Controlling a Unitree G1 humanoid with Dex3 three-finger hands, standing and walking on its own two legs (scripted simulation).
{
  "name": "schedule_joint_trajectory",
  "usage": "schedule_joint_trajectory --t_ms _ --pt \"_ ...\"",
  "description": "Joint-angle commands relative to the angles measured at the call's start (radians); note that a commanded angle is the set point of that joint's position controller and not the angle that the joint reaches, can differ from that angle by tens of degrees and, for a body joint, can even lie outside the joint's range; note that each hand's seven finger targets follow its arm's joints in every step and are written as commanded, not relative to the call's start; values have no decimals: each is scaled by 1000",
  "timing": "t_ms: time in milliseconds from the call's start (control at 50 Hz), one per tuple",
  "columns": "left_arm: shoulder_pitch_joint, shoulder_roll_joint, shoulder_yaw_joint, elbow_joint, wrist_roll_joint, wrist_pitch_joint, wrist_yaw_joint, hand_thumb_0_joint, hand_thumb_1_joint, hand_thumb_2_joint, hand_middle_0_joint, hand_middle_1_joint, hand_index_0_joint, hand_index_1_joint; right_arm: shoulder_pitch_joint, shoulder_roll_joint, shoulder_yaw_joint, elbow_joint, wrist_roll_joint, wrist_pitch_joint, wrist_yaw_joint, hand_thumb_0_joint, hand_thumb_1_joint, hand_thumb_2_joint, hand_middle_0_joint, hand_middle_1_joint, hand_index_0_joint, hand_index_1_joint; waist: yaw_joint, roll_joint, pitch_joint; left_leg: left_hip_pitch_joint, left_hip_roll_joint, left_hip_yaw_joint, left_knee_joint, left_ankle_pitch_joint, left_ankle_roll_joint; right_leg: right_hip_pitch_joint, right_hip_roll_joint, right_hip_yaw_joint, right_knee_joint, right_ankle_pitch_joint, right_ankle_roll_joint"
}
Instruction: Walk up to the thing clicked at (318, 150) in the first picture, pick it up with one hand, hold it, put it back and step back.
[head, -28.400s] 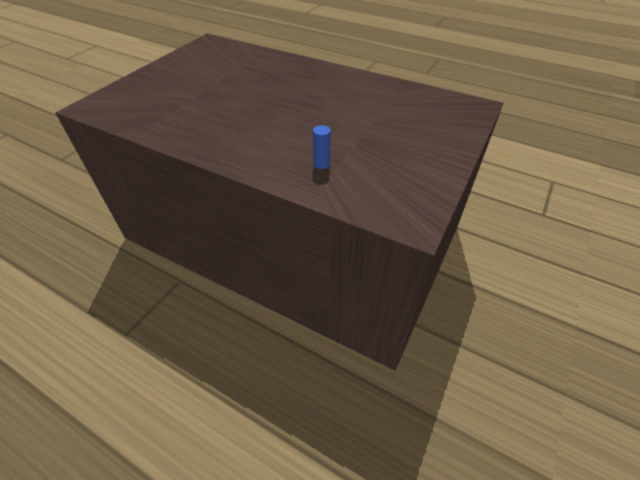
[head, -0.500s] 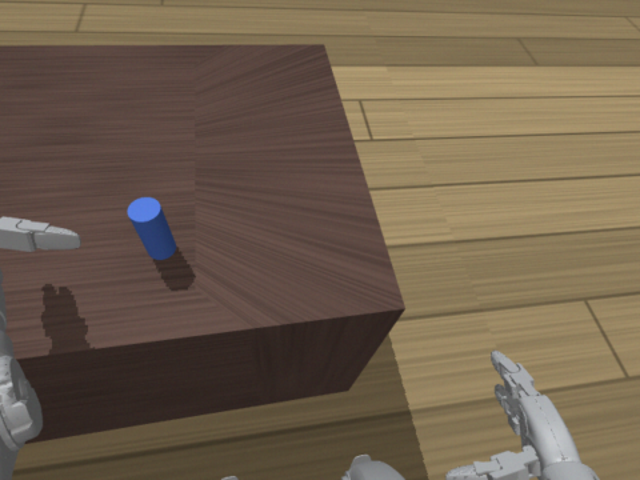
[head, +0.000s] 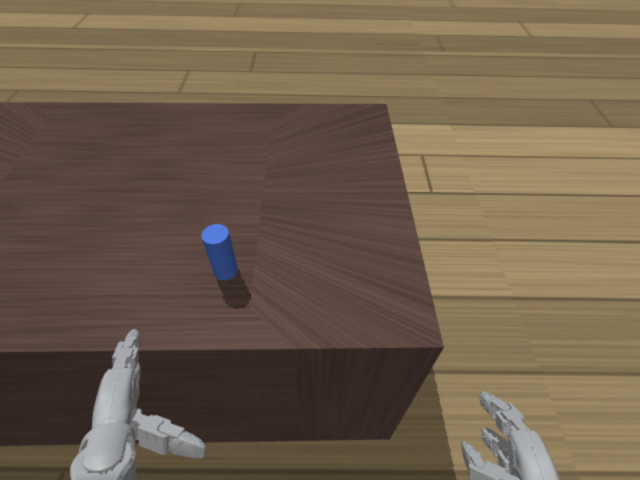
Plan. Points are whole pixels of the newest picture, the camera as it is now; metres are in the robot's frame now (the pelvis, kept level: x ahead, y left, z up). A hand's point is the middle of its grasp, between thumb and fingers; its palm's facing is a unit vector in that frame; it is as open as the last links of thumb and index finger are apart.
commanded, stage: home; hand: left
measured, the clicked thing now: (220, 253) +0.52 +0.18 -0.08
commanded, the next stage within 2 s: none
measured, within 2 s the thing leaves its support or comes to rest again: neither
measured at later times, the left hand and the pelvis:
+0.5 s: hand out of the picture +0.15 +0.16 -0.07, palm faces +0.13 -0.95 -0.27, open 17.6 cm; pelvis -0.02 -0.02 -0.01, yaw +1 degrees
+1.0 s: hand out of the picture +0.16 +0.18 -0.07, palm faces +0.13 -0.95 -0.27, open 17.5 cm; pelvis +0.00 -0.01 -0.01, yaw +1 degrees
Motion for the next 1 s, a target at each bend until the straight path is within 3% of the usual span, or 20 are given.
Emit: schedule_joint_trajectory --t_ms 0,20,40,60,80,120,200,220,260,280,340,380,420,500,560,620,640,740,760,980 --pt "-2 196 86 -342 -4 -44 50 0 -611 8 -45 -42 -45 -43 -62 -150 -62 92 1 -56 -32 0 -611 -706 167 244 167 244 28 117 -112 135 -14 15 -133 274 -3 110 36 -59 -102 265 -38" --pt "112 100 3 -350 -7 -36 47 0 -601 30 -50 -49 -50 -50 -64 -128 -49 49 3 -67 -38 0 -557 -704 167 244 167 244 5 90 -82 134 -17 25 -132 263 1 99 35 -58 -116 257 -34" --pt "148 57 -51 -361 -8 -26 46 0 -578 45 -57 -56 -56 -57 -94 -116 -40 32 5 -81 -42 0 -623 -743 174 255 173 255 -3 56 -76 117 -15 18 -133 234 6 88 36 -61 -116 238 -34" --pt "186 56 -54 -405 -8 -18 52 0 -594 34 -52 -51 -51 -51 -103 -114 -40 38 5 -86 -46 0 -627 -746 174 256 174 256 -1 55 -79 108 -17 17 -123 225 9 88 35 -60 -115 236 -32" --pt "195 76 -28 -403 -5 -15 60 0 -596 31 -48 -47 -47 -48 -113 -117 -45 62 2 -91 -55 0 -622 -743 173 255 173 255 -8 58 -100 112 -18 25 -112 226 12 86 32 -54 -116 241 -31" --pt "186 80 -45 -430 2 -15 62 0 -556 54 -51 -53 -51 -53 -137 -128 -47 94 -3 -105 -66 0 -642 -755 176 258 175 258 -24 38 -47 85 -15 20 -116 147 17 45 34 -55 -122 167 -28" --pt "227 83 -46 -488 11 -13 78 0 -592 33 -46 -46 -46 -46 -163 -127 -51 121 -15 -138 -90 0 -610 -737 173 253 172 253 -15 41 -89 81 -16 14 -102 102 19 34 31 -55 -115 121 -30" --pt "219 71 -61 -474 15 -6 79 0 -600 29 -46 -45 -46 -45 -168 -127 -48 126 -17 -150 -96 0 -623 -744 174 255 174 255 -26 5 -82 82 -15 11 -94 92 23 27 31 -52 -112 111 -26" --pt "249 85 -44 -504 16 -3 87 0 -582 40 -48 -49 -48 -49 -183 -125 -49 125 -22 -168 -103 0 -624 -745 174 255 174 255 -6 44 -114 76 -24 22 -78 103 22 44 21 -44 -120 119 -27" --pt "223 66 -67 -473 21 6 86 0 -600 29 -46 -46 -46 -46 -179 -121 -46 146 -25 -176 -110 0 -617 -741 173 254 173 254 -27 1 -94 72 -22 20 -70 90 26 29 23 -40 -125 108 -23" --pt "278 53 -67 -459 23 23 95 0 -598 32 -47 -48 -48 -48 -184 -117 -46 157 -29 -204 -117 0 -613 -738 173 253 173 253 -2 5 -77 52 -26 22 -73 68 26 31 20 -43 -134 80 -22" --pt "311 35 -85 -437 27 37 93 0 -595 33 -47 -48 -48 -48 -192 -125 -48 160 -29 -220 -116 0 -580 -719 169 248 169 248 -3 -21 -41 40 -23 21 -83 37 25 18 24 -48 -140 43 -23" --pt "339 40 -71 -435 27 46 92 0 -585 38 -47 -49 -48 -49 -192 -118 -48 169 -32 -229 -116 0 -628 -747 174 256 174 256 6 -17 -78 38 -28 24 -59 81 25 48 17 -39 -143 86 -18" --pt "338 44 -69 -448 29 60 91 0 -599 31 -45 -48 -46 -46 -202 -118 -43 175 -30 -245 -108 0 -658 -765 177 261 177 261 9 2 -17 19 -25 18 -87 29 21 14 26 -52 -138 32 -25" --pt "322 63 -51 -488 29 62 90 0 -577 44 -47 -51 -48 -50 -194 -119 -44 175 -31 -255 -110 0 -760 -824 187 278 187 278 9 25 -50 33 -26 21 -75 66 21 26 26 -46 -127 71 -25" --pt "309 48 -70 -503 30 74 89 0 -572 47 -47 -52 -49 -50 -190 -118 -44 179 -34 -266 -114 0 -873 -891 199 297 199 297 -7 33 -68 51 -22 16 -63 118 20 33 28 -49 -111 130 -23" --pt "326 58 -50 -496 31 77 91 0 -584 40 -45 -51 -48 -49 -182 -121 -48 180 -34 -268 -115 0 -887 -898 200 300 200 300 -4 25 -91 58 -22 18 -50 154 21 51 28 -47 -107 167 -23" --pt "314 36 -78 -502 34 101 89 0 -573 45 -46 -52 -48 -50 -178 -126 -50 189 -38 -276 -121 0 -895 -903 201 301 201 301 -14 21 -96 69 -18 4 -51 186 18 48 34 -57 -91 196 -24" --pt "345 40 -68 -499 33 103 90 0 -578 43 -46 -52 -48 -50 -184 -118 -45 189 -38 -277 -118 0 -895 -903 201 301 201 301 1 28 -80 60 -20 9 -50 187 17 55 31 -57 -99 195 -24" --pt "343 40 -68 -509 37 138 91 0 -575 43 -46 -49 -47 -49 -172 -125 -51 193 -43 -280 -126 0 -896 -903 201 301 201 301 -5 39 -95 77 -14 -4 -47 267 9 61 40 -72 -76 259 -29"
